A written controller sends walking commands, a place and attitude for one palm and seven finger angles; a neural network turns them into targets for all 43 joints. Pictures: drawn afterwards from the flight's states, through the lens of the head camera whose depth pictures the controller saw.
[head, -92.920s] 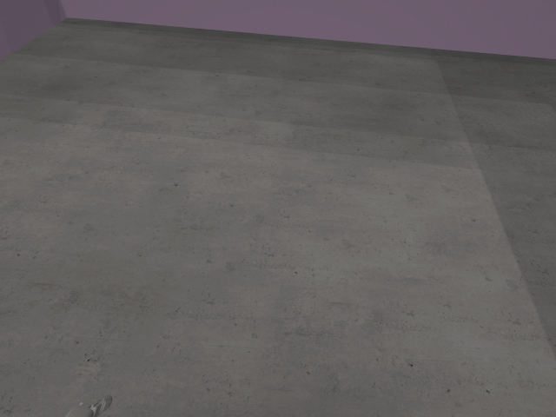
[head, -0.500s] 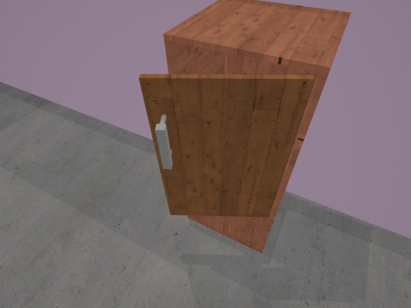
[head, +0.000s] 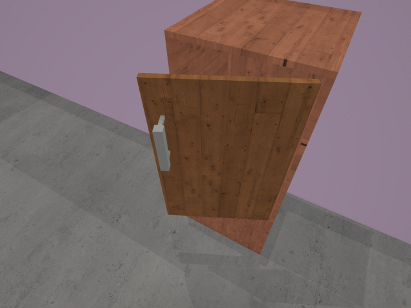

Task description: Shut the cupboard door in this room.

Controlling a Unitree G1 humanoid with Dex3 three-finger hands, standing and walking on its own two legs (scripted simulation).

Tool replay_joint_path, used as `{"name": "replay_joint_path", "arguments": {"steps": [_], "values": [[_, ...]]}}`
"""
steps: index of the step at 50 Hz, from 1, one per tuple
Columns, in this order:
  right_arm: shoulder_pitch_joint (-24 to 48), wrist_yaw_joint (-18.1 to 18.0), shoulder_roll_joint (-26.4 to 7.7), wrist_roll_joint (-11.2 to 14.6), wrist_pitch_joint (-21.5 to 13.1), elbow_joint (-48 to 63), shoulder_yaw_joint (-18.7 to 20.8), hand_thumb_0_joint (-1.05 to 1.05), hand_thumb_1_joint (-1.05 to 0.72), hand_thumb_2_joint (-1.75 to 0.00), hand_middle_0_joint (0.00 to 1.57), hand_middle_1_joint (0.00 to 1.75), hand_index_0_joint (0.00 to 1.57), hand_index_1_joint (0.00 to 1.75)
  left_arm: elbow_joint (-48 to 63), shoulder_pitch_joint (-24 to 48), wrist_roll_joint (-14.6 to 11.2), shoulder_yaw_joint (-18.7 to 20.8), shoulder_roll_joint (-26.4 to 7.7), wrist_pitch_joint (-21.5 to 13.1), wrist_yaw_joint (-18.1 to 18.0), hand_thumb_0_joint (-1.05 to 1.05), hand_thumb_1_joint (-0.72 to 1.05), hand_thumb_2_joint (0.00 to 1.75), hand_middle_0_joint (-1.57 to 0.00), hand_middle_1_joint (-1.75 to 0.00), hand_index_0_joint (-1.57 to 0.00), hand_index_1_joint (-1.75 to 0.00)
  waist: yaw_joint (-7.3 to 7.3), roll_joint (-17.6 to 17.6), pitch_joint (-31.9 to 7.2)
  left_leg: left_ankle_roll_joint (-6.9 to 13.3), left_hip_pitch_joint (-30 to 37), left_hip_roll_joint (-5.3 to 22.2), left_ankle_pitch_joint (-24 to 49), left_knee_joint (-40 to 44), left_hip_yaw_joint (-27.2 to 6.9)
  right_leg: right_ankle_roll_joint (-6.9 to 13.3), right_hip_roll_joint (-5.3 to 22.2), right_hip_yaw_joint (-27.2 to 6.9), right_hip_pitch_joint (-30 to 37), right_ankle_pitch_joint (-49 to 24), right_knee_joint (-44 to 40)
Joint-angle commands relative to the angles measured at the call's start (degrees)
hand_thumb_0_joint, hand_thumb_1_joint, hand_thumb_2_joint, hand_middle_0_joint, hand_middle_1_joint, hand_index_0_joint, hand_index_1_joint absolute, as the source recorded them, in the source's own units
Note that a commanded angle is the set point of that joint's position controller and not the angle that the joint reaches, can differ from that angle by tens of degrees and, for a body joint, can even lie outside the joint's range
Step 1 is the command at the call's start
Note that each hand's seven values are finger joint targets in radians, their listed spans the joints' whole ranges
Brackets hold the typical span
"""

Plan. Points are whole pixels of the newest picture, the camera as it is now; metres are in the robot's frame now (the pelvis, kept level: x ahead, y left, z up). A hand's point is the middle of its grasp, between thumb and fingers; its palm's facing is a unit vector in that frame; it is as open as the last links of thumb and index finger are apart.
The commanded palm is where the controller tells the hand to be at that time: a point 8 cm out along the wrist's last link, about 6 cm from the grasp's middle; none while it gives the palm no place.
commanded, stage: shuffle to correct the standing spot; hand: left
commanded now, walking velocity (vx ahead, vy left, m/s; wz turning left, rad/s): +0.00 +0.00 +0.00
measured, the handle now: (163, 143) +0.49 +0.14 +0.03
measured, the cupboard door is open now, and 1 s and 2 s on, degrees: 26 26 26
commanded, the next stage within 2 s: come to a stop and stand still in 0.14 s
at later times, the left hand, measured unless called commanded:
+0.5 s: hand out of the picture +0.09 +0.13 -0.17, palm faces +0.04 -0.97 -0.23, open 7.3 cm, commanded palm none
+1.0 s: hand out of the picture +0.10 +0.24 -0.16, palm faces +0.00 -0.96 -0.29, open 7.4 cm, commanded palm none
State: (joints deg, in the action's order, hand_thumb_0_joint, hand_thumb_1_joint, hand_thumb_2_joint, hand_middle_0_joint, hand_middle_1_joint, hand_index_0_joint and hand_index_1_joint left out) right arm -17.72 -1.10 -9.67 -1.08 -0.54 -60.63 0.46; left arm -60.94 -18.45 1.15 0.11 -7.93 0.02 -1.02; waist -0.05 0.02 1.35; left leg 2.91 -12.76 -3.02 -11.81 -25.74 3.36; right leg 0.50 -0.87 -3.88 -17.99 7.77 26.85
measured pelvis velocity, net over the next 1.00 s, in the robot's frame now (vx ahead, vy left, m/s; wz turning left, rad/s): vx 0.04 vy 0.03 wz -0.01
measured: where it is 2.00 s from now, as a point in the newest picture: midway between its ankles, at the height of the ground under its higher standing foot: outside the picture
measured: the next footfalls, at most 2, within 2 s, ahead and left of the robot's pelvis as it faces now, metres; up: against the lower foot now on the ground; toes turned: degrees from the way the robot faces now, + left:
left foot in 0.72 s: +0.10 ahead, +0.10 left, +0.00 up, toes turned +2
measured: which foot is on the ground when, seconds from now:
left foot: down 0.00-0.46, up 0.48-0.70, down 0.72-1.00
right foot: down 0.00-1.00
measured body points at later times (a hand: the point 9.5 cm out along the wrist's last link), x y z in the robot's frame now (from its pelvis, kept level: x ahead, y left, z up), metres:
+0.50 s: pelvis +0.07 -0.05 +0.00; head +0.11 -0.05 +0.45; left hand +0.08 +0.18 -0.15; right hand +0.10 -0.28 -0.16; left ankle +0.03 +0.08 -0.73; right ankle +0.08 -0.12 -0.74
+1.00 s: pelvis +0.04 +0.03 -0.01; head +0.05 +0.02 +0.44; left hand +0.10 +0.29 -0.14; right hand +0.09 -0.20 -0.16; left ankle +0.06 +0.10 -0.74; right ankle +0.08 -0.11 -0.74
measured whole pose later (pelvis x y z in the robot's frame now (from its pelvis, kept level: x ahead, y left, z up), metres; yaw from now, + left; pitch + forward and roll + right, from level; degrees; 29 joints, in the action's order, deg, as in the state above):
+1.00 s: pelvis +0.04 +0.03 -0.01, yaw +0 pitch -1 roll +1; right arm -16.2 -0.2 -11.0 -1.4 0.2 -54.3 0.6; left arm -54.9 -14.7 1.5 0.5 -12.6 0.9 -1.5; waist 0.1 -1.7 1.1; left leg 4.8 -14.7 -3.9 -15.3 -30.6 4.4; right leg 1.1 0.8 -4.8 -17.6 15.4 33.4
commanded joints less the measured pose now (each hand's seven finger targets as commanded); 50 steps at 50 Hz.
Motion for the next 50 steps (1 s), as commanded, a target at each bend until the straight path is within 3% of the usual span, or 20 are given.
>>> {"name": "replay_joint_path", "arguments": {"steps": [1,6,13,16,17,19,21,24,27,29,31,33,35,36,37,38,40,43,45,50], "values": [[-2.59,-0.39,-5.22,0.23,-0.91,2.14,1.11,0.0,-0.9,-0.9,0.2,0.3,0.2,0.3,2.45,-1.76,0.0,0.86,-5.94,-1.07,-0.63,0.0,0.9,0.9,-0.2,-0.3,-0.2,-0.3,0.46,-0.06,3.91,0.0,-5.48,7.8,-15.46,10.28,-10.0,2.29,4.19,-6.76,0.28,13.5,-6.29],[-2.51,-0.6,-6.51,-0.3,-0.7,2.19,1.58,0.0,-0.9,-0.9,0.2,0.3,0.2,0.3,2.43,-2.94,0.32,1.33,-5.1,-0.61,-0.03,0.0,0.9,0.9,-0.2,-0.3,-0.2,-0.3,0.28,-0.4,4.35,1.38,-5.73,10.74,-22.79,11.98,-12.63,2.26,1.79,-3.65,-0.78,16.14,-1.82],[-1.79,-1.51,-7.39,-0.25,-1.29,2.9,2.44,0.0,-0.9,-0.9,0.2,0.3,0.2,0.3,3.82,-3.67,0.53,1.98,-4.88,-0.65,0.79,0.0,0.9,0.9,-0.2,-0.3,-0.2,-0.3,-0.07,-3.26,3.64,2.73,-3.04,13.55,-11.17,8.93,-12.25,2.72,1.87,-1.9,-1.09,6.14,2.44],[-1.91,-1.69,-3.78,0.33,-1.97,2.14,1.26,0.0,-0.9,-0.9,0.2,0.3,0.2,0.3,2.24,-5.05,-0.22,1.63,-5.72,-2.09,-0.17,0.0,0.9,0.9,-0.2,-0.3,-0.2,-0.3,0.09,2.57,-0.44,-0.49,-2.04,7.67,6.16,-0.97,-4.55,3.49,6.49,-8.46,6.29,-16.95,-1.52],[-3.07,-1.74,-2.59,0.71,-1.89,1.78,0.98,0.0,-0.9,-0.9,0.2,0.3,0.2,0.3,1.82,-5.19,-0.57,1.59,-6.79,-2.56,-0.69,0.0,0.9,0.9,-0.2,-0.3,-0.2,-0.3,0.86,4.65,-3.49,-1.72,-0.62,6.42,4.6,-2.4,-3.08,3.81,9.27,-11.05,8.98,-26.83,-2.12],[-4.24,-1.89,-1.96,1.16,-1.21,1.29,1.13,0.0,-0.9,-0.9,0.2,0.3,0.2,0.3,2.0,-3.99,-0.8,1.82,-8.51,-2.74,-1.56,0.0,0.9,0.9,-0.2,-0.3,-0.2,-0.3,1.52,6.53,-6.03,-2.85,-0.23,5.8,0.58,-2.03,-2.51,3.43,11.63,-11.5,12.94,-42.52,-0.47],[-3.76,-2.05,-2.44,1.34,-0.33,1.22,1.51,0.0,-0.9,-0.9,0.2,0.3,0.2,0.3,1.96,-3.8,-0.73,2.21,-9.65,-2.3,-2.13,0.0,0.9,0.9,-0.2,-0.3,-0.2,-0.3,0.91,6.4,-6.44,-3.54,-2.4,5.0,-3.37,-3.2,-1.79,2.31,12.78,-12.05,16.52,-50.53,0.33],[-1.92,-2.16,-2.82,1.14,0.59,2.1,2.01,0.0,-0.9,-0.9,0.2,0.3,0.2,0.3,2.06,-3.82,-0.35,2.96,-10.84,-1.48,-2.63,0.0,0.9,0.9,-0.2,-0.3,-0.2,-0.3,-0.23,5.21,-5.91,-4.0,-5.66,4.46,-9.29,-5.77,-1.41,4.71,15.25,-13.7,19.4,-56.0,1.05],[0.78,-2.1,-3.23,0.95,1.33,3.71,2.43,0.0,-0.9,-0.9,0.2,0.3,0.2,0.3,3.08,-3.0,0.14,3.57,-11.21,-0.8,-2.71,0.0,0.9,0.9,-0.2,-0.3,-0.2,-0.3,-1.48,5.61,-5.91,-4.22,-9.06,3.76,-15.25,-12.03,-2.7,9.52,17.73,-16.06,20.05,-53.4,-0.25],[1.89,-1.79,-2.75,1.0,1.64,4.43,2.56,0.0,-0.9,-0.9,0.2,0.3,0.2,0.3,3.92,-1.01,0.35,3.54,-11.1,-0.59,-2.52,0.0,0.9,0.9,-0.2,-0.3,-0.2,-0.3,-1.14,4.32,-5.61,-4.36,-7.27,3.21,-15.36,-12.64,-3.59,12.28,17.76,-15.48,17.2,-45.75,-1.72],[1.48,-1.3,-2.27,1.05,1.69,4.37,2.54,0.0,-0.9,-0.9,0.2,0.3,0.2,0.3,5.14,2.02,0.34,3.4,-11.37,-0.41,-2.15,0.0,0.9,0.9,-0.2,-0.3,-0.2,-0.3,0.19,5.05,-4.88,-4.34,-2.15,2.98,-10.21,-7.73,-3.48,11.11,15.91,-13.66,10.85,-31.83,-3.63],[0.05,-0.84,-1.95,0.88,1.41,3.56,2.46,0.0,-0.9,-0.9,0.2,0.3,0.2,0.3,5.88,4.63,0.08,3.17,-11.18,-0.23,-1.72,0.0,0.9,0.9,-0.2,-0.3,-0.2,-0.3,1.31,6.44,-3.59,-3.88,5.29,2.8,-2.11,0.29,-2.51,7.3,12.23,-10.93,3.64,-13.15,-5.45],[0.18,-0.83,-3.62,0.55,0.79,3.53,2.52,0.0,-0.9,-0.9,0.2,0.3,0.2,0.3,6.74,5.86,-0.09,2.68,-9.57,0.06,-1.42,0.0,0.9,0.9,-0.2,-0.3,-0.2,-0.3,1.33,3.53,-1.06,-2.52,7.87,5.78,-0.85,3.98,-4.51,3.8,7.81,-8.28,-1.88,2.62,-5.65],[5.51,-0.37,-9.73,0.82,1.21,7.6,3.66,0.0,-0.9,-0.9,0.2,0.3,0.2,0.3,5.51,0.09,-0.38,2.48,-10.15,-1.39,-3.08,0.0,0.9,0.9,-0.2,-0.3,-0.2,-0.3,-0.16,-11.66,-4.44,-3.52,4.5,8.3,-0.01,-4.9,-2.8,1.88,8.99,-7.74,4.08,-3.78,-3.3],[4.74,0.13,-5.11,0.29,1.48,9.84,2.85,0.0,-0.9,-0.9,0.2,0.3,0.2,0.3,8.03,2.32,-0.36,2.79,-13.4,-1.37,-2.83,0.0,0.9,0.9,-0.2,-0.3,-0.2,-0.3,0.78,-8.59,-5.51,-3.34,-0.76,5.05,-6.56,-6.58,-3.09,4.2,10.16,-11.63,4.09,8.79,-4.29],[4.36,0.24,-4.75,0.04,1.19,9.96,2.41,0.0,-0.9,-0.9,0.2,0.3,0.2,0.3,8.68,3.77,-0.02,2.88,-13.33,-1.04,-2.59,0.0,0.9,0.9,-0.2,-0.3,-0.2,-0.3,1.03,-6.57,-1.86,-3.14,-2.12,4.84,-8.87,-5.72,-3.49,5.87,11.77,-13.85,-0.82,18.26,-6.43],[2.39,0.56,-4.49,-0.13,0.76,10.12,2.11,0.0,-0.9,-0.9,0.2,0.3,0.2,0.3,9.64,6.14,0.31,2.14,-12.08,-0.64,-2.2,0.0,0.9,0.9,-0.2,-0.3,-0.2,-0.3,2.1,-3.04,2.51,-2.07,-1.67,5.51,-8.51,-2.21,-5.86,5.15,8.0,-8.83,-6.12,21.31,-4.85],[2.31,0.68,-8.37,-0.36,0.03,11.34,2.42,0.0,-0.9,-0.9,0.2,0.3,0.2,0.3,10.24,5.21,0.4,1.72,-10.51,-0.1,-1.44,0.0,0.9,0.9,-0.2,-0.3,-0.2,-0.3,0.94,0.2,7.32,0.31,-9.44,9.23,-17.07,7.51,-12.79,2.57,2.16,-3.3,-4.67,18.68,0.67],[3.67,0.48,-9.91,-0.21,-0.68,11.8,2.44,0.0,-0.9,-0.9,0.2,0.3,0.2,0.3,9.93,3.44,0.42,1.45,-9.83,-0.02,-1.2,0.0,0.9,0.9,-0.2,-0.3,-0.2,-0.3,-0.45,-2.81,6.08,1.73,-11.7,11.88,-19.37,12.32,-16.1,1.97,1.0,0.16,-0.13,12.59,5.48],[4.25,0.19,-11.27,-0.04,-1.41,10.91,2.38,0.0,-0.9,-0.9,0.2,0.3,0.2,0.3,9.05,2.97,0.33,1.33,-10.92,-0.27,-0.79,0.0,0.9,0.9,-0.2,-0.3,-0.2,-0.3,-1.08,-1.17,2.84,2.18,-7.82,11.58,-16.29,12.79,-15.57,2.14,2.04,-0.61,1.68,9.94,4.89]]}}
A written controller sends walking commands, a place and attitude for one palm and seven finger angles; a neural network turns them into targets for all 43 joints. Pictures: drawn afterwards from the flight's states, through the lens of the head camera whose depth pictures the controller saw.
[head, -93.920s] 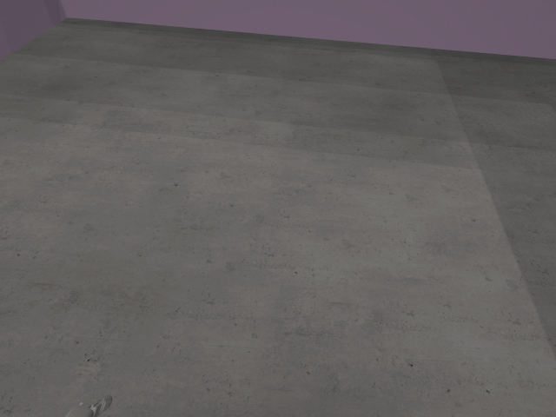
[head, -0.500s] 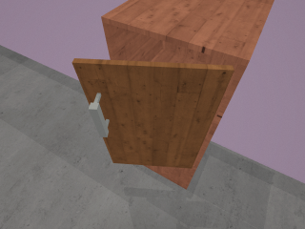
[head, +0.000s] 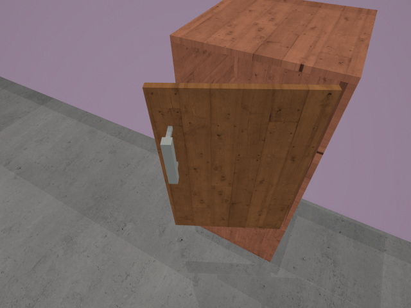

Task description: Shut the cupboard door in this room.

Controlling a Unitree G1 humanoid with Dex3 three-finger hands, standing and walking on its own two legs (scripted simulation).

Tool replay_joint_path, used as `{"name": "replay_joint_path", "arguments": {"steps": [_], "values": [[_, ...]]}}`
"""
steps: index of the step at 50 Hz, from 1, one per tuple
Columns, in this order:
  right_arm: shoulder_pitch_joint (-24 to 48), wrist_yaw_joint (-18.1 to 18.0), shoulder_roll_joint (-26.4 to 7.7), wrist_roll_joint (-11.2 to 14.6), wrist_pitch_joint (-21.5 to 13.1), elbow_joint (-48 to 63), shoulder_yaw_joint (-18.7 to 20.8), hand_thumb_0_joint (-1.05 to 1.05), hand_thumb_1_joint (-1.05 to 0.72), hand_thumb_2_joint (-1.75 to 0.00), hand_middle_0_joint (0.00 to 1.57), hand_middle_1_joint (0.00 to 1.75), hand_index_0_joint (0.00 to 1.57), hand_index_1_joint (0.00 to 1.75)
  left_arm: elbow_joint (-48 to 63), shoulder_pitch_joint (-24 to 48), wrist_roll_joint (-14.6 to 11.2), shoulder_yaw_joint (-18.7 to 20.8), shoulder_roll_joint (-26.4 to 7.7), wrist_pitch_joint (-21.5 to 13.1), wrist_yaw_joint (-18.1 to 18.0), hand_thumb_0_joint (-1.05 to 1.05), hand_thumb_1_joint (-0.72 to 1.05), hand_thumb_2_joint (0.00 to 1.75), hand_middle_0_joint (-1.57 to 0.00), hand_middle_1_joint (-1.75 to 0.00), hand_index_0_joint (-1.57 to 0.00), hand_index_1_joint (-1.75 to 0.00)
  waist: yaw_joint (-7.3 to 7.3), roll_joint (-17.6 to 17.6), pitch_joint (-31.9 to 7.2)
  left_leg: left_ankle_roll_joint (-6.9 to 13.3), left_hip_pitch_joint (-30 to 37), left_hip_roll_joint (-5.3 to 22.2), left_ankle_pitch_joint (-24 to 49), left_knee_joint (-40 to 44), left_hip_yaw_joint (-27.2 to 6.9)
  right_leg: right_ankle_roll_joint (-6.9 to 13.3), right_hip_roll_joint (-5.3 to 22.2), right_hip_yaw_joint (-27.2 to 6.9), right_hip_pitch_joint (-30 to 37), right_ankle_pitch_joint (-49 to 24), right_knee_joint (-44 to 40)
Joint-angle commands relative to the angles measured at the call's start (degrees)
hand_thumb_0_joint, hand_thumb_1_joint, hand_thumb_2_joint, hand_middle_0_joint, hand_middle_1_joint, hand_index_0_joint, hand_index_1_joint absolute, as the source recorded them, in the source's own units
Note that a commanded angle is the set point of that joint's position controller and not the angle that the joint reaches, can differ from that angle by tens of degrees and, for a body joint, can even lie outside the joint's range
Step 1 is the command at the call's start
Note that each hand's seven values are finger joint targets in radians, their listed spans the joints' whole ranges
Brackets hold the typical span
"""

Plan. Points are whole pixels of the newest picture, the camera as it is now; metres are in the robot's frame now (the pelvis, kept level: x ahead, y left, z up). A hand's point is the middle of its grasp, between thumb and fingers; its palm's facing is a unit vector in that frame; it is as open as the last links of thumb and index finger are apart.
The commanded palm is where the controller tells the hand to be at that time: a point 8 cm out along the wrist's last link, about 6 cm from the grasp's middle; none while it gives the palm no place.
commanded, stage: come to a stop and stand still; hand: left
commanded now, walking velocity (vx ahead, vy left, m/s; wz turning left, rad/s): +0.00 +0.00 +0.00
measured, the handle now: (171, 155) +0.44 +0.11 +0.04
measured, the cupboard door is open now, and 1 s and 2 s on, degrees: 26 26 26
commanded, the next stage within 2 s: look again from close up in 1.40 s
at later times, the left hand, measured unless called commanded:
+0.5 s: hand out of the picture +0.09 +0.21 -0.16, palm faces -0.03 -0.96 -0.27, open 7.4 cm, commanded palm none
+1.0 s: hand out of the picture +0.13 +0.18 -0.15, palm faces -0.02 -0.96 -0.29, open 7.4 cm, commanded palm none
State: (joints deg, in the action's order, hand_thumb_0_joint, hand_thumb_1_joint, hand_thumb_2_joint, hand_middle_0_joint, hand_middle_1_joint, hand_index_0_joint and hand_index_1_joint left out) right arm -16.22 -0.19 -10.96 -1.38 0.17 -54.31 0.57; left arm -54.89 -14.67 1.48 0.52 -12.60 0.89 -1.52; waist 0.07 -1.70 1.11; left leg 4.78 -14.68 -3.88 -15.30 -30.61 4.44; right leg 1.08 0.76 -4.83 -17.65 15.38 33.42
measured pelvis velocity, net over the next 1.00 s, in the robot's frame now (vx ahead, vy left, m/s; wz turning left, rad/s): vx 0.06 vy -0.04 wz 0.01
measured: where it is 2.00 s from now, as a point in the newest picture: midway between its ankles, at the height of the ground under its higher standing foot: outside the picture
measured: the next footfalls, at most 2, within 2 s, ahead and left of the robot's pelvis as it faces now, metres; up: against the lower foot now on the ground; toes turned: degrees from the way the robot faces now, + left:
none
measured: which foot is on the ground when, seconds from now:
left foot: down 0.00-1.00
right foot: down 0.00-1.00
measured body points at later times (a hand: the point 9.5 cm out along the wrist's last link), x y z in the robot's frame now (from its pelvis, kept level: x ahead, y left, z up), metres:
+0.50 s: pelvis +0.03 +0.00 +0.01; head +0.06 -0.01 +0.46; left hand +0.09 +0.26 -0.14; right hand +0.11 -0.28 -0.13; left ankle +0.02 +0.07 -0.73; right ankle +0.04 -0.15 -0.73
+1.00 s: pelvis +0.06 -0.04 +0.01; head +0.08 -0.05 +0.46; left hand +0.13 +0.23 -0.13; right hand +0.13 -0.31 -0.14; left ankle +0.02 +0.07 -0.73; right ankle +0.04 -0.15 -0.73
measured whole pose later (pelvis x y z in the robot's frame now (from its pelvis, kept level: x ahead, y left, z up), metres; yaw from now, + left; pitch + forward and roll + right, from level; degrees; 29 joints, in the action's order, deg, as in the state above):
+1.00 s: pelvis +0.06 -0.04 +0.01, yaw +0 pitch +0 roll +1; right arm -8.1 -1.0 -15.4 -0.9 -1.0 -62.3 -0.6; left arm -60.6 -7.8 0.5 -0.7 -15.6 -0.6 -0.7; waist 0.0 0.1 3.2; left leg 0.7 -5.9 -0.8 -15.4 -21.7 2.2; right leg 1.6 -2.0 -2.9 -9.0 15.4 25.0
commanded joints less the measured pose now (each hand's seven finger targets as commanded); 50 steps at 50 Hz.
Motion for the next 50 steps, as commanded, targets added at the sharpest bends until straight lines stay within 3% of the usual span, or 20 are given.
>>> {"name": "replay_joint_path", "arguments": {"steps": [1,5,20,33,41,50], "values": [[2.68,-0.7,-10.37,0.26,-2.14,4.13,2.23,0.0,-0.9,-0.9,0.2,0.3,0.2,0.3,2.78,-0.65,-0.07,0.87,-6.5,-1.21,-0.24,0.0,0.9,0.9,-0.2,-0.3,-0.2,-0.3,-1.07,1.1,2.49,0.23,-4.79,12.43,-12.54,17.53,-16.5,1.64,0.52,-0.05,1.18,2.14,-2.18],[1.94,-0.92,-11.15,0.34,-2.67,2.51,2.17,0.0,-0.9,-0.9,0.2,0.3,0.2,0.3,1.88,0.77,-0.28,0.88,-7.72,-1.75,-0.12,0.0,0.9,0.9,-0.2,-0.3,-0.2,-0.3,-0.49,0.5,-0.86,-0.09,1.44,11.99,-3.79,15.93,-15.07,1.89,1.2,-0.9,1.05,-0.32,-3.84],[5.07,-1.33,-13.42,0.56,-3.11,-1.77,1.56,0.0,-0.9,-0.9,0.2,0.3,0.2,0.3,-2.4,4.0,-0.62,0.49,-10.97,-1.94,-0.06,0.0,0.9,0.9,-0.2,-0.3,-0.2,-0.3,0.12,0.13,-2.05,-1.31,8.24,10.32,15.59,11.64,-9.41,1.26,3.41,-2.53,4.81,-9.6,-6.86],[8.43,-1.23,-13.95,0.6,-2.71,-3.0,1.15,0.0,-0.9,-0.9,0.2,0.3,0.2,0.3,-2.43,6.44,-0.73,0.33,-12.35,-2.28,0.06,0.0,0.9,0.9,-0.2,-0.3,-0.2,-0.3,0.08,2.71,-3.48,-2.21,10.39,10.05,17.29,10.38,-7.7,1.43,4.95,-3.83,7.7,-18.12,-8.92],[8.72,-1.29,-13.75,0.63,-2.54,-4.06,0.97,0.0,-0.9,-0.9,0.2,0.3,0.2,0.3,-2.25,6.9,-0.86,0.53,-12.93,-2.62,-0.02,0.0,0.9,0.9,-0.2,-0.3,-0.2,-0.3,0.03,2.03,-5.19,-2.74,11.31,10.13,19.01,10.01,-7.26,1.87,5.38,-4.16,10.13,-23.06,-9.27],[7.68,-1.48,-12.7,0.67,-2.19,-5.49,0.66,0.0,-0.9,-0.9,0.2,0.3,0.2,0.3,-2.78,6.3,-0.94,0.58,-12.28,-2.71,-0.12,0.0,0.9,0.9,-0.2,-0.3,-0.2,-0.3,-0.06,3.21,-3.89,-3.3,10.88,10.17,17.19,10.53,-7.05,2.06,5.57,-4.17,10.98,-24.5,-10.66]]}}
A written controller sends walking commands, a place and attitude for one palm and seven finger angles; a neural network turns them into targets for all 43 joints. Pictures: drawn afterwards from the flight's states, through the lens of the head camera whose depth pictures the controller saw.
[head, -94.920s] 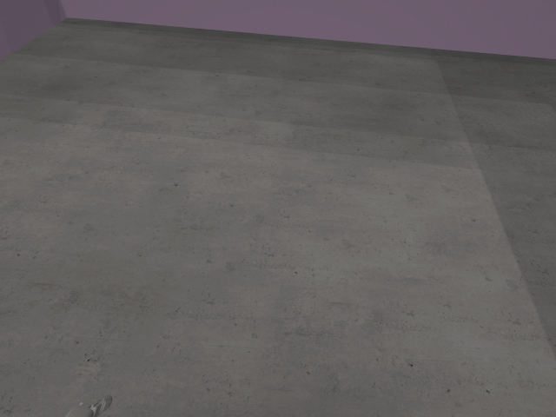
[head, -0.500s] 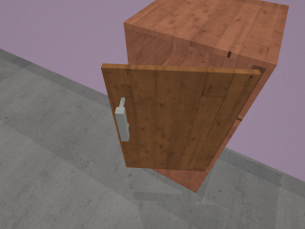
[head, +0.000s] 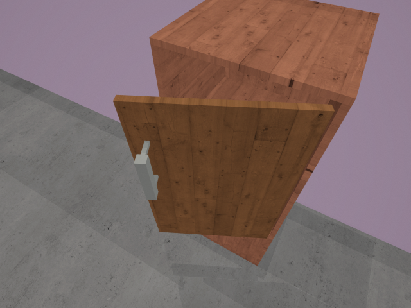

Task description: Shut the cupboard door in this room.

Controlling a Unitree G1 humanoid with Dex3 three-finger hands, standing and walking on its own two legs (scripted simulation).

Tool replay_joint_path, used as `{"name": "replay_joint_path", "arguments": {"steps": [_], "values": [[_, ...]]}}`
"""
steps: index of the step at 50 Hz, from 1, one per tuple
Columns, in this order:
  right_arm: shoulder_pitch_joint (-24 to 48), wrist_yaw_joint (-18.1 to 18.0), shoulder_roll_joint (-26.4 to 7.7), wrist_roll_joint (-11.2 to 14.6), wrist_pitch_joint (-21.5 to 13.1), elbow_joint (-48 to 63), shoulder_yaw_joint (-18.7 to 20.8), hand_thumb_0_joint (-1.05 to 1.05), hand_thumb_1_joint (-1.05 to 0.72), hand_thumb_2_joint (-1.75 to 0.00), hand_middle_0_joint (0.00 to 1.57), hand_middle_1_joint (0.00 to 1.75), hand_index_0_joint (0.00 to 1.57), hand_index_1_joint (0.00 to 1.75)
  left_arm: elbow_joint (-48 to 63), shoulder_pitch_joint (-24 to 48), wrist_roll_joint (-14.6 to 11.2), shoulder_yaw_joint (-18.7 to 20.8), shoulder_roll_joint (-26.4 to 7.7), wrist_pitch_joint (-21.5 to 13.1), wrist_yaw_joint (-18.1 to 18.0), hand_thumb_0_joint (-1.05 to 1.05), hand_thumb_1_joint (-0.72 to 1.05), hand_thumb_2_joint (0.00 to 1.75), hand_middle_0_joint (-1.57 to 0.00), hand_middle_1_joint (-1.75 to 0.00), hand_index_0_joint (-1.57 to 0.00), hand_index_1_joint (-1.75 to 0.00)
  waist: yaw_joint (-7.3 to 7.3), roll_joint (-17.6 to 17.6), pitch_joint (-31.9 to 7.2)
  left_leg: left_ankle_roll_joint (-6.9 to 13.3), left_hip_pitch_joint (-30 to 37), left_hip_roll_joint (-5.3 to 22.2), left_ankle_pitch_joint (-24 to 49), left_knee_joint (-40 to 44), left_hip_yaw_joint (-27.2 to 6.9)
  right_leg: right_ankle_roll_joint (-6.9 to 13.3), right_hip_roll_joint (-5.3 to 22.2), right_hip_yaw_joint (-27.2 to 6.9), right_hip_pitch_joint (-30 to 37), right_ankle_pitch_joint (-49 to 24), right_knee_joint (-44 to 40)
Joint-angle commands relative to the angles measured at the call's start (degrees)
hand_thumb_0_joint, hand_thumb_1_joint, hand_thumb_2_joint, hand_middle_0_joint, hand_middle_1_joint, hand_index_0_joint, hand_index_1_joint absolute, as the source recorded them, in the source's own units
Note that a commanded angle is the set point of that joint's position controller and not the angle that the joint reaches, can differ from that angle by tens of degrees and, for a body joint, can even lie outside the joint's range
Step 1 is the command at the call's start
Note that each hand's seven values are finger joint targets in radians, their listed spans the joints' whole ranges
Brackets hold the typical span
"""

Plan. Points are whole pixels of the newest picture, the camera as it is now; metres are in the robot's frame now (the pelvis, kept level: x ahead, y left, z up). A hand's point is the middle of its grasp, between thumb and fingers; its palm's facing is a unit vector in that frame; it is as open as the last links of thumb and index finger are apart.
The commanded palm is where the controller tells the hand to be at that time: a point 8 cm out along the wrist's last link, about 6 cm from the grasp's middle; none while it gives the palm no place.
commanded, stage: come to a stop and stand still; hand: left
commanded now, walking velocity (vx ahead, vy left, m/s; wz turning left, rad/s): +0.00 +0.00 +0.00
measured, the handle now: (149, 171) +0.38 +0.15 +0.02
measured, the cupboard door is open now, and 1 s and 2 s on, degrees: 26 26 26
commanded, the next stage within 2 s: look again from close up in 0.40 s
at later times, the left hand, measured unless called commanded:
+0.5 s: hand out of the picture +0.04 +0.19 -0.17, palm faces +0.00 -0.97 -0.24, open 7.4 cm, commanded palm none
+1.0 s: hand out of the picture +0.01 +0.19 -0.17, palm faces +0.00 -0.97 -0.22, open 7.4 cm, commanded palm none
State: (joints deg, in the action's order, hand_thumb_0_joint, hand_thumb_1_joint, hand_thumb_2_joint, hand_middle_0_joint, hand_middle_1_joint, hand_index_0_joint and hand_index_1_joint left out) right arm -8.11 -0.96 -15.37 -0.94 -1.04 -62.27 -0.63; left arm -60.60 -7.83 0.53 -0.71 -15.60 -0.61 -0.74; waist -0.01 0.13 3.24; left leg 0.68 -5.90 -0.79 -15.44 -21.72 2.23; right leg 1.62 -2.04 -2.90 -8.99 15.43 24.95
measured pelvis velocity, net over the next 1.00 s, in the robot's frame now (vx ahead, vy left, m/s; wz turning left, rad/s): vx -0.02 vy -0.01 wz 0.00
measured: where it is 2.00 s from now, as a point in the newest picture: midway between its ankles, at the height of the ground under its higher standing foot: outside the picture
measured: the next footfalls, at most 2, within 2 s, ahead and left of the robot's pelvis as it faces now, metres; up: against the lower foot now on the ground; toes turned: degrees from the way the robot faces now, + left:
none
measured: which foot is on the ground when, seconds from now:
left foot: down 0.00-1.00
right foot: down 0.00-1.00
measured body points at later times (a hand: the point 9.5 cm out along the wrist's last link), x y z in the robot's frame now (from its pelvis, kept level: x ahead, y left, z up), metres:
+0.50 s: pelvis -0.01 -0.02 +0.00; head +0.01 -0.01 +0.45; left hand +0.04 +0.24 -0.15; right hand +0.04 -0.27 -0.15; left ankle -0.04 +0.11 -0.74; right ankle -0.02 -0.10 -0.74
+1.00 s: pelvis -0.02 -0.01 +0.00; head +0.00 +0.00 +0.45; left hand +0.01 +0.24 -0.15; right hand +0.00 -0.25 -0.15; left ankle -0.04 +0.11 -0.74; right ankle -0.02 -0.10 -0.74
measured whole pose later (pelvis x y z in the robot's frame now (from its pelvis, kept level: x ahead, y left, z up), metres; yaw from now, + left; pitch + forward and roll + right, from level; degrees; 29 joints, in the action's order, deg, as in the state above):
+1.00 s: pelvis -0.02 -0.01 +0.00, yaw +0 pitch -1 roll +0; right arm -12.3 -1.5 -11.0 -0.8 -1.4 -65.4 -0.7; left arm -63.2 -12.0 0.5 -0.4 -12.5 -0.9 -1.0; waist -0.4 1.1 3.0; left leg 0.2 -6.5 -0.1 -13.6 -21.2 2.0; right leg 2.0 -2.6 -2.6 -9.0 12.9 23.2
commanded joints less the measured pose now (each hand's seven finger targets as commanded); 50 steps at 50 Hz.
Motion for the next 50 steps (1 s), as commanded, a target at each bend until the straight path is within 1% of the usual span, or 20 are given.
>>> {"name": "replay_joint_path", "arguments": {"steps": [1,5,7,14,15,19,20,24,27,28,29,30,31,35,38,39,41,44,45,50], "values": [[-0.43,-0.73,-8.31,0.22,-0.95,2.32,1.85,0.0,-0.9,-0.9,0.2,0.3,0.2,0.3,2.71,-0.68,-0.03,1.8,-9.2,-1.23,-0.89,0.0,0.9,0.9,-0.2,-0.3,-0.2,-0.3,0.04,1.27,-5.88,0.72,2.12,7.08,16.82,1.71,-4.82,1.57,8.46,-6.25,2.14,-24.47,-2.44],[-1.08,-0.81,-7.73,0.21,-0.84,1.85,1.73,0.0,-0.9,-0.9,0.2,0.3,0.2,0.3,2.38,-1.27,-0.05,1.84,-8.8,-1.27,-0.92,0.0,0.9,0.9,-0.2,-0.3,-0.2,-0.3,0.06,1.27,-5.63,0.46,2.08,7.06,16.14,1.71,-4.4,1.64,8.44,-6.39,2.51,-25.73,-2.83],[-1.24,-0.83,-7.51,0.21,-0.78,1.53,1.69,0.0,-0.9,-0.9,0.2,0.3,0.2,0.3,2.29,-1.25,-0.14,1.83,-8.82,-1.26,-0.93,0.0,0.9,0.9,-0.2,-0.3,-0.2,-0.3,0.04,0.58,-5.35,0.33,1.73,7.07,15.44,2.05,-4.49,1.68,8.43,-6.47,2.62,-24.8,-3.13],[-2.32,-0.98,-5.98,0.23,-0.77,1.0,1.52,0.0,-0.9,-0.9,0.2,0.3,0.2,0.3,1.73,-2.63,-0.14,1.84,-7.64,-1.32,-0.94,0.0,0.9,0.9,-0.2,-0.3,-0.2,-0.3,-0.03,0.86,-4.83,0.24,1.73,7.12,14.05,2.33,-4.31,1.6,8.15,-6.51,2.53,-24.06,-4.04],[-2.42,-1.01,-6.19,0.25,-0.78,0.82,1.57,0.0,-0.9,-0.9,0.2,0.3,0.2,0.3,1.59,-2.62,-0.14,1.83,-7.56,-1.31,-0.94,0.0,0.9,0.9,-0.2,-0.3,-0.2,-0.3,-0.04,0.15,-4.48,0.19,1.33,6.99,13.76,2.26,-4.35,1.57,8.19,-6.58,2.37,-23.51,-4.15],[-2.97,-1.05,-5.28,0.28,-0.76,0.65,1.56,0.0,-0.9,-0.9,0.2,0.3,0.2,0.3,1.35,-3.39,-0.13,1.84,-7.03,-1.35,-0.92,0.0,0.9,0.9,-0.2,-0.3,-0.2,-0.3,-0.06,0.97,-3.84,0.17,1.21,6.95,12.19,2.43,-4.16,1.4,8.14,-6.6,2.0,-22.73,-4.91],[-3.06,-1.09,-5.58,0.26,-0.72,0.56,1.57,0.0,-0.9,-0.9,0.2,0.3,0.2,0.3,1.33,-3.33,-0.14,1.81,-7.0,-1.35,-0.95,0.0,0.9,0.9,-0.2,-0.3,-0.2,-0.3,0.05,0.32,-3.85,0.09,0.99,6.89,12.26,2.28,-4.32,1.46,8.17,-6.87,1.94,-22.61,-4.95],[-3.64,-1.07,-4.48,0.25,-0.68,0.14,1.52,0.0,-0.9,-0.9,0.2,0.3,0.2,0.3,1.11,-3.92,-0.07,1.75,-6.09,-1.29,-0.9,0.0,0.9,0.9,-0.2,-0.3,-0.2,-0.3,-0.01,0.57,-2.31,0.15,0.57,6.98,10.4,3.07,-4.31,1.54,7.68,-6.81,0.69,-18.92,-5.64],[-3.72,-1.04,-4.76,0.23,-0.73,-0.1,1.5,0.0,-0.9,-0.9,0.2,0.3,0.2,0.3,0.79,-4.18,-0.12,1.66,-5.97,-1.27,-0.84,0.0,0.9,0.9,-0.2,-0.3,-0.2,-0.3,-0.06,-0.06,-2.09,0.19,0.14,6.88,9.53,3.23,-4.57,1.49,7.7,-6.93,0.23,-16.46,-6.02],[-3.8,-0.98,-4.61,0.23,-0.7,-0.15,1.48,0.0,-0.9,-0.9,0.2,0.3,0.2,0.3,0.78,-4.14,-0.11,1.59,-5.94,-1.23,-0.82,0.0,0.9,0.9,-0.2,-0.3,-0.2,-0.3,-0.07,0.14,-1.26,0.18,-0.32,6.81,8.82,3.42,-4.61,1.44,7.63,-6.95,-0.25,-15.32,-6.23],[-4.27,-1.03,-4.01,0.24,-0.74,-0.15,1.47,0.0,-0.9,-0.9,0.2,0.3,0.2,0.3,0.75,-4.59,-0.02,1.65,-5.45,-1.24,-0.8,0.0,0.9,0.9,-0.2,-0.3,-0.2,-0.3,-0.11,0.71,-1.72,0.29,0.0,6.89,8.89,3.52,-4.54,1.47,7.43,-6.77,-0.08,-15.04,-6.22],[-4.3,-1.0,-4.37,0.25,-0.73,-0.24,1.47,0.0,-0.9,-0.9,0.2,0.3,0.2,0.3,0.61,-4.56,-0.09,1.54,-5.5,-1.21,-0.8,0.0,0.9,0.9,-0.2,-0.3,-0.2,-0.3,-0.07,0.07,-1.66,0.28,-0.24,6.77,8.35,3.49,-4.69,1.44,7.52,-6.9,-0.32,-14.0,-6.37],[-4.44,-0.97,-4.26,0.23,-0.74,-0.33,1.49,0.0,-0.9,-0.9,0.2,0.3,0.2,0.3,0.57,-4.5,-0.04,1.6,-5.51,-1.25,-0.82,0.0,0.9,0.9,-0.2,-0.3,-0.2,-0.3,0.01,0.66,-1.85,0.27,-0.28,6.78,8.29,3.48,-4.79,1.44,7.53,-6.88,-0.25,-13.73,-6.4],[-4.86,-0.94,-3.98,0.24,-0.85,-0.62,1.5,0.0,-0.9,-0.9,0.2,0.3,0.2,0.3,0.43,-4.85,-0.03,1.49,-5.06,-1.22,-0.8,0.0,0.9,0.9,-0.2,-0.3,-0.2,-0.3,-0.09,0.36,-1.51,0.42,-0.75,6.77,7.91,3.78,-4.93,1.4,7.34,-6.7,-0.68,-12.17,-6.33],[-5.15,-0.98,-4.0,0.23,-1.05,-0.65,1.57,0.0,-0.9,-0.9,0.2,0.3,0.2,0.3,0.28,-5.11,-0.05,1.58,-5.0,-1.35,-0.81,0.0,0.9,0.9,-0.2,-0.3,-0.2,-0.3,-0.05,0.02,-2.94,0.5,-0.1,6.92,9.89,3.54,-5.14,1.52,7.36,-6.57,0.01,-14.27,-5.57],[-5.42,-1.03,-3.37,0.3,-1.1,-0.78,1.56,0.0,-0.9,-0.9,0.2,0.3,0.2,0.3,0.36,-5.36,-0.01,1.61,-4.58,-1.34,-0.85,0.0,0.9,0.9,-0.2,-0.3,-0.2,-0.3,-0.23,0.0,-2.51,0.63,-0.15,7.07,9.95,3.74,-5.0,1.47,7.23,-6.19,-0.04,-14.17,-5.44],[-5.62,-1.04,-3.84,0.3,-1.19,-0.8,1.56,0.0,-0.9,-0.9,0.2,0.3,0.2,0.3,0.16,-5.34,-0.07,1.57,-4.76,-1.39,-0.87,0.0,0.9,0.9,-0.2,-0.3,-0.2,-0.3,-0.16,-0.23,-3.37,0.61,-0.03,7.11,11.07,3.41,-5.15,1.47,7.25,-6.27,0.34,-15.25,-4.91],[-5.75,-1.12,-3.28,0.34,-1.13,-0.9,1.58,0.0,-0.9,-0.9,0.2,0.3,0.2,0.3,0.07,-5.54,0.05,1.56,-4.24,-1.31,-0.88,0.0,0.9,0.9,-0.2,-0.3,-0.2,-0.3,-0.2,0.26,-2.0,0.75,-0.37,7.27,10.53,3.89,-5.08,1.46,7.11,-6.07,-0.46,-14.44,-4.96],[-5.78,-1.11,-3.5,0.31,-1.12,-1.12,1.55,0.0,-0.9,-0.9,0.2,0.3,0.2,0.3,-0.1,-5.49,-0.01,1.47,-4.27,-1.27,-0.89,0.0,0.9,0.9,-0.2,-0.3,-0.2,-0.3,-0.19,-0.25,-1.9,0.71,-0.69,7.16,10.23,3.87,-5.31,1.42,7.12,-6.17,-0.54,-13.86,-4.91],[-5.75,-1.04,-3.32,0.34,-1.13,-1.16,1.55,0.0,-0.9,-0.9,0.2,0.3,0.2,0.3,-0.26,-5.81,0.07,1.4,-4.12,-1.24,-0.91,0.0,0.9,0.9,-0.2,-0.3,-0.2,-0.3,-0.28,0.26,-1.0,0.84,-1.09,7.01,9.33,4.01,-5.36,1.27,7.21,-6.06,-1.19,-12.53,-5.28]]}}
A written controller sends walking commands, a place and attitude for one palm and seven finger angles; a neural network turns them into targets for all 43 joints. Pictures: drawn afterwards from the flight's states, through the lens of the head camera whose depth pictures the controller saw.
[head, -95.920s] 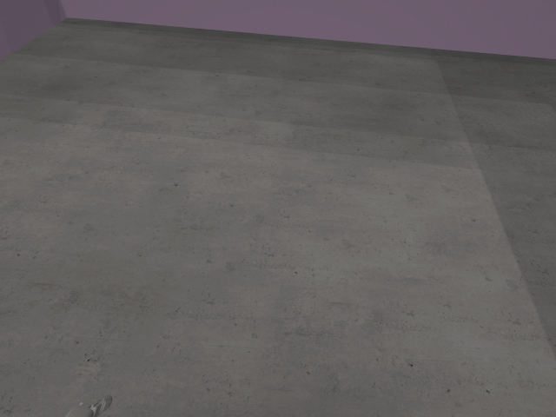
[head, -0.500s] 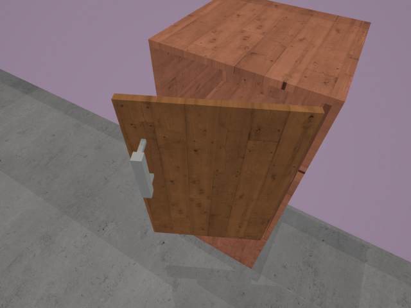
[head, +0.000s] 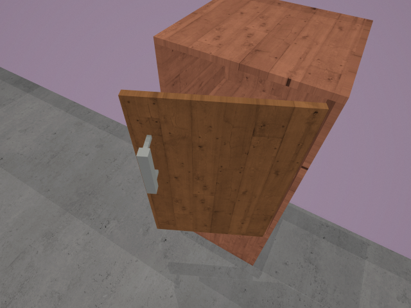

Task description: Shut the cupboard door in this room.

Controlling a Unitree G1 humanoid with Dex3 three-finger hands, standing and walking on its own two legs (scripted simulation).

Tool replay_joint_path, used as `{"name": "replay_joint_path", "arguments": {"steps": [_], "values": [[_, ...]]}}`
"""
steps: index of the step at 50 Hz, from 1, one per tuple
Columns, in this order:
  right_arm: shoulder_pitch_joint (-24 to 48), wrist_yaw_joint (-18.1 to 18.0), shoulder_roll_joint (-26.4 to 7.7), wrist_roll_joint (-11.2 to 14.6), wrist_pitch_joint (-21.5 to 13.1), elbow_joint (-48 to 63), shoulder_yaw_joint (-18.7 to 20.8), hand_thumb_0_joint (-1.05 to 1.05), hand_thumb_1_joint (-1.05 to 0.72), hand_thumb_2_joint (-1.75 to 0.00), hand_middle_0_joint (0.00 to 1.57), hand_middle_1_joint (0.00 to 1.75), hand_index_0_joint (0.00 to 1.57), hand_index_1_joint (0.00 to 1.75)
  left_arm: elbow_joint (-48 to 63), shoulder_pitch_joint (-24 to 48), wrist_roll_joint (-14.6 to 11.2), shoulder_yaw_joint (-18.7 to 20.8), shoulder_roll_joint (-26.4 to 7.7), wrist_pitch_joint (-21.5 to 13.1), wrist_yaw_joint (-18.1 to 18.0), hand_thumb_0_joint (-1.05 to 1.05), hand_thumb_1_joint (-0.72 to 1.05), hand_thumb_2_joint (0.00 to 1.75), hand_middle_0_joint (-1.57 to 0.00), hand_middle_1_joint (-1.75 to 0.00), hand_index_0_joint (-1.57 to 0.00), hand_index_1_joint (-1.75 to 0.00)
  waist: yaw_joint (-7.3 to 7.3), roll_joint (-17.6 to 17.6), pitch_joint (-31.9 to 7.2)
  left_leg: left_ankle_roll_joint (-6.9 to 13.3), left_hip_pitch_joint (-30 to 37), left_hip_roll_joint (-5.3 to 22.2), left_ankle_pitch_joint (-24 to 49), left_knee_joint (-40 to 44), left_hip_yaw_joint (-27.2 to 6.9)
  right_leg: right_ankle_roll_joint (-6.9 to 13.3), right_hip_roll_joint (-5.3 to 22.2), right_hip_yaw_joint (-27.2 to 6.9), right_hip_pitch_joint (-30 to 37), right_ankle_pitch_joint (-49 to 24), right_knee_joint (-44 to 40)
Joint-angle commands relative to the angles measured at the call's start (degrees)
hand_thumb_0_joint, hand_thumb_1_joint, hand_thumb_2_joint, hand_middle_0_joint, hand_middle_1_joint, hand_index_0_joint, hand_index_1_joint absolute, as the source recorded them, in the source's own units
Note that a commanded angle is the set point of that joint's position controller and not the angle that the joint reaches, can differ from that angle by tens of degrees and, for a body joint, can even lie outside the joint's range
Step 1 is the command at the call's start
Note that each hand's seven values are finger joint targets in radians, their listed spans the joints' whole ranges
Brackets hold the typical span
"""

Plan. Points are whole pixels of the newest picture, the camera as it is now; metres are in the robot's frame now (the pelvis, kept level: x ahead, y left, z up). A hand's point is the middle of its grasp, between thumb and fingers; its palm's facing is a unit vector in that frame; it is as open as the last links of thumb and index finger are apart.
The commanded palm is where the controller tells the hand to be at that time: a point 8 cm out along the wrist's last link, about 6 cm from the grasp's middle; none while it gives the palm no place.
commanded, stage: look again from close up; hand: left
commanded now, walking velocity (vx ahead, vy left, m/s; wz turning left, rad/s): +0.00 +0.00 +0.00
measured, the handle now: (150, 165) +0.40 +0.16 +0.02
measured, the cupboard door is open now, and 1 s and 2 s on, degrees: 26 26 26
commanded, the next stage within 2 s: raise the hand and make a fist in 0.02 s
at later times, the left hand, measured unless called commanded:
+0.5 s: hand out of the picture +0.12 +0.18 -0.07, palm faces -0.04 -1.00 +0.03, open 6.4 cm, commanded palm +0.10 +0.24 -0.05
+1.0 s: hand (80, 292) +0.15 +0.23 -0.01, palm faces +0.11 -0.99 -0.05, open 4.0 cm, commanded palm +0.12 +0.26 -0.02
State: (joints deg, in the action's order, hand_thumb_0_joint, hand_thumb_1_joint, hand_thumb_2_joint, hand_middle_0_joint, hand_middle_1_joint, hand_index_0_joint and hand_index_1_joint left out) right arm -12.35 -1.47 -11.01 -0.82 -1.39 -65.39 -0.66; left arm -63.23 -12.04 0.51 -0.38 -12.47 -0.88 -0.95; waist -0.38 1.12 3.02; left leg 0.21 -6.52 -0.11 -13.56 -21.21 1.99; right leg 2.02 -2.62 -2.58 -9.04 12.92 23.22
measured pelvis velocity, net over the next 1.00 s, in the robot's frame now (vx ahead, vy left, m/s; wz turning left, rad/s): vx -0.05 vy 0.02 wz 0.06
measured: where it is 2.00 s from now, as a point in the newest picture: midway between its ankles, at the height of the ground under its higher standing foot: outside the picture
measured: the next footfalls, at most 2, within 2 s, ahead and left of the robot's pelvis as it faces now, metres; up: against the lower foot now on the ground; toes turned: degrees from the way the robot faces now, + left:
none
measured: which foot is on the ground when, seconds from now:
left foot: down 0.00-1.00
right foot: down 0.00-1.00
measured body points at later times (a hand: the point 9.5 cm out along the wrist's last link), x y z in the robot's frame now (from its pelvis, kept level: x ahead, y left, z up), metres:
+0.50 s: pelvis -0.05 +0.00 -0.08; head -0.01 +0.01 +0.37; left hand +0.12 +0.23 -0.07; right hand +0.18 -0.24 -0.11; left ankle -0.02 +0.12 -0.74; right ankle +0.00 -0.10 -0.74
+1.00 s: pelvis -0.05 +0.02 -0.09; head +0.00 +0.02 +0.36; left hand +0.13 +0.28 -0.01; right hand +0.12 -0.20 -0.17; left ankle -0.02 +0.12 -0.74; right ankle -0.01 -0.10 -0.74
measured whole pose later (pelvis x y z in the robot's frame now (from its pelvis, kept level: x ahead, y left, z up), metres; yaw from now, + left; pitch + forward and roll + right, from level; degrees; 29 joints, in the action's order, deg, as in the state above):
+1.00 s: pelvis -0.05 +0.02 -0.09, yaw +3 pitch +12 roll -2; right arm -19.4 -3.1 -12.5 1.6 -11.3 -28.3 -1.3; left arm 9.1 -27.6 -18.0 10.5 -14.8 -18.0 12.6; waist -0.5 -1.8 -7.4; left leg 1.9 -47.3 -1.3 -28.7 -64.3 -1.0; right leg 0.6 -1.4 1.9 -46.4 27.0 61.6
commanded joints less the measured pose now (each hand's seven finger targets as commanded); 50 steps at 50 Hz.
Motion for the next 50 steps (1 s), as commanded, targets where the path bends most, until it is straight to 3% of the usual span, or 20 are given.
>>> {"name": "replay_joint_path", "arguments": {"steps": [1,5,6,7,8,9,10,11,13,15,17,18,21,23,27,33,37,40,44,50], "values": [[-1.78,-0.52,-7.66,0.17,-0.74,1.94,1.55,0.0,-0.9,-0.9,0.2,0.3,0.2,0.3,2.46,-1.28,0.07,1.13,-7.29,-0.95,-0.71,0.0,0.9,0.9,-0.2,-0.3,-0.2,-0.3,0.21,-0.39,-0.82,1.23,-0.73,6.36,7.27,3.66,-5.23,0.89,7.68,-6.49,-1.05,-9.76,-3.44],[-1.68,-0.49,-7.51,0.2,-0.75,1.97,1.57,0.0,-0.9,-0.9,0.2,0.3,0.2,0.3,2.52,-1.35,0.11,1.08,-7.1,-0.89,-0.69,0.0,0.9,0.9,-0.2,-0.3,-0.2,-0.3,0.17,-1.12,-0.51,1.35,-1.09,6.2,6.66,3.82,-5.55,0.86,7.61,-6.51,-1.34,-8.5,-3.61],[2.35,0.01,-6.99,0.83,-1.11,5.51,1.57,0.0,-0.9,-0.9,0.2,0.3,0.2,0.3,0.06,-9.09,0.42,1.05,-5.04,-2.13,-3.32,0.0,0.9,0.9,-0.2,-0.3,-0.2,-0.3,-1.58,-4.7,-3.57,-0.1,-2.41,6.88,12.54,-9.31,-1.5,-1.66,11.94,-7.09,0.35,-31.7,-1.37],[-6.71,-6.65,-18.04,0.45,-11.27,23.16,4.99,0.0,-0.9,-0.9,0.2,0.3,0.2,0.3,88.72,39.41,-7.12,32.1,-44.28,-18.49,-2.99,0.0,0.9,0.9,-0.2,-0.3,-0.2,-0.3,6.88,-4.46,-25.79,2.12,15.15,3.75,24.34,-9.9,-4.72,-1.34,6.82,-1.65,3.61,-26.74,9.83],[1.21,-7.03,-9.67,3.81,-14.95,22.96,0.95,0.0,-0.9,-0.9,0.2,0.3,0.2,0.3,71.98,2.46,-7.4,5.01,-11.3,-13.25,-3.05,0.0,0.9,0.9,-0.22,-0.32,-0.22,-0.32,3.14,-24.22,-31.78,1.47,14.25,0.16,29.77,-11.17,-1.71,-1.14,1.94,2.8,-1.37,-15.9,17.0],[2.0,-6.07,-11.31,2.75,-17.06,21.8,0.36,0.0,-0.9,-0.9,0.2,0.3,0.2,0.3,72.37,-1.05,-10.59,9.27,-12.46,-10.86,-5.85,0.0,0.9,0.9,-0.24,-0.34,-0.24,-0.34,0.81,-16.91,-31.17,-0.3,14.44,2.89,36.43,-9.62,-3.49,-0.8,1.85,5.65,-3.46,-6.44,12.17],[2.05,-3.39,-6.41,2.6,-17.29,21.28,1.05,0.0,-0.9,-0.9,0.2,0.3,0.2,0.3,58.7,-14.17,-10.28,-0.87,6.58,-5.11,-3.42,0.0,0.9,0.9,-0.25,-0.36,-0.25,-0.36,2.07,-12.78,-17.7,-0.22,5.54,3.58,31.95,-6.45,-2.76,-1.36,2.7,6.26,-9.7,-3.96,9.03],[-0.1,-2.09,-10.68,2.87,-17.81,24.09,3.28,0.0,-0.9,-0.9,0.2,0.3,0.2,0.3,66.98,1.47,-10.59,3.59,-1.33,-7.45,-3.52,0.0,0.9,0.9,-0.27,-0.38,-0.27,-0.38,4.69,-9.63,-9.35,-0.85,-2.92,2.18,18.85,-8.54,-5.36,-1.15,2.96,5.92,-11.93,-5.2,8.61],[1.67,-1.61,-10.42,1.89,-18.52,27.61,4.12,0.0,-0.9,-0.9,0.2,0.3,0.2,0.3,55.7,-7.73,-11.32,5.49,0.31,-12.9,0.03,0.0,0.9,0.9,-0.31,-0.42,-0.31,-0.42,3.58,5.1,2.82,-0.2,-17.91,0.19,3.98,-12.47,-5.47,-1.11,2.68,7.41,-20.02,0.24,9.34],[2.51,-0.23,-9.24,1.88,-18.66,31.16,4.79,0.0,-0.9,-0.9,0.2,0.3,0.2,0.3,45.82,-21.98,-13.66,5.36,4.37,-19.92,6.57,0.0,0.9,0.9,-0.35,-0.46,-0.35,-0.46,0.01,15.93,3.3,-0.49,-26.01,-1.45,-1.3,-17.94,-4.31,-0.87,3.06,6.12,-24.4,5.97,12.92],[3.44,0.99,-9.54,1.24,-18.24,34.56,5.69,0.0,-0.9,-0.9,0.2,0.3,0.2,0.3,47.28,-27.95,-16.22,7.04,3.42,-28.14,14.78,0.0,0.9,0.9,-0.38,-0.5,-0.38,-0.5,-2.36,18.74,-2.35,-1.14,-31.58,-2.6,-4.37,-23.8,-2.62,-1.04,3.71,3.44,-25.46,6.64,17.79],[4.12,1.44,-10.07,1.22,-18.12,36.54,5.99,0.0,-0.9,-0.9,0.2,0.3,0.2,0.3,47.75,-26.42,-16.65,7.99,1.27,-31.54,18.88,0.0,0.9,0.9,-0.4,-0.52,-0.4,-0.52,-2.29,18.27,-4.79,-1.35,-34.24,-3.06,-5.92,-26.5,-2.17,-1.01,4.27,1.72,-25.75,7.13,19.96],[5.77,1.96,-10.92,2.1,-16.8,42.2,6.32,0.0,-0.9,-0.9,0.2,0.3,0.2,0.3,50.78,-21.06,-16.81,15.02,-7.9,-34.59,26.07,0.0,0.9,0.9,-0.46,-0.58,-0.46,-0.58,-3.88,5.23,-11.75,-0.58,-39.39,-3.86,-7.93,-32.46,-0.68,0.0,4.78,-1.68,-27.18,10.63,25.86],[6.71,1.25,-10.51,2.16,-16.44,45.92,5.81,0.0,-0.9,-0.9,0.2,0.3,0.2,0.3,60.8,-14.8,-18.58,16.83,-9.86,-34.01,25.4,0.0,0.9,0.9,-0.49,-0.62,-0.49,-0.62,-4.55,-3.19,-17.73,0.26,-39.84,-3.49,-10.15,-34.24,-0.42,0.28,4.02,-1.82,-29.77,17.93,28.69],[4.71,0.15,-9.36,1.76,-16.97,47.17,4.46,0.0,-0.9,-0.9,0.2,0.3,0.2,0.3,85.53,-0.64,-20.2,14.46,-9.71,-37.31,19.3,0.0,0.9,0.9,-0.57,-0.7,-0.57,-0.7,-1.09,-13.28,-25.22,1.39,-35.54,-1.72,-12.87,-36.51,-3.73,0.54,2.35,-1.31,-34.97,19.33,31.5],[2.25,-2.45,-11.25,2.61,-17.17,43.65,3.23,0.0,-0.9,-0.9,0.2,0.3,0.2,0.3,84.92,-0.93,-17.88,3.24,-5.42,-33.58,20.41,0.0,0.9,0.9,-0.68,-0.82,-0.68,-0.82,5.08,-6.61,-18.12,2.4,-39.04,-0.36,-15.75,-39.17,-6.26,-0.22,0.78,0.68,-40.07,19.59,30.98],[1.47,-2.98,-11.25,4.49,-14.68,45.92,3.19,0.0,-0.9,-0.9,0.2,0.3,0.2,0.3,72.06,-11.13,-16.36,6.3,-8.12,-18.42,23.42,0.0,0.9,0.9,-0.75,-0.9,-0.75,-0.9,1.79,1.9,-16.33,2.18,-42.87,-0.42,-17.5,-35.4,-5.66,-1.03,2.01,-0.05,-34.86,24.84,25.92],[3.64,-2.83,-9.94,4.62,-12.37,49.67,2.89,0.0,-0.9,-0.9,0.2,0.3,0.2,0.3,76.15,-14.52,-18.34,13.45,-11.04,-10.7,21.59,0.0,0.9,0.9,-0.81,-0.96,-0.81,-0.96,-2.85,1.34,-21.36,1.76,-40.07,-1.39,-13.24,-32.27,-4.94,-0.89,2.57,0.7,-26.64,21.91,25.8],[3.81,-3.02,-7.48,3.28,-12.28,49.66,2.35,0.0,-0.9,-0.9,0.2,0.3,0.2,0.3,86.63,-12.12,-21.47,19.82,-11.24,-15.27,13.69,0.0,0.9,0.9,-0.88,-1.04,-0.88,-1.04,-4.43,0.5,-23.03,0.94,-37.37,-0.79,-5.68,-31.42,-5.29,-0.09,1.04,3.91,-24.29,10.98,29.28],[0.42,-1.4,-9.54,2.39,-14.68,45.92,2.59,0.0,-0.9,-0.9,0.2,0.3,0.2,0.3,82.85,-11.7,-17.72,7.78,-4.94,-25.84,15.12,0.0,0.9,0.9,-0.99,-1.16,-0.99,-1.16,1.33,-4.7,-17.41,0.53,-35.64,-0.03,-6.01,-32.58,-6.34,0.02,1.01,5.56,-34.47,9.03,31.94]]}}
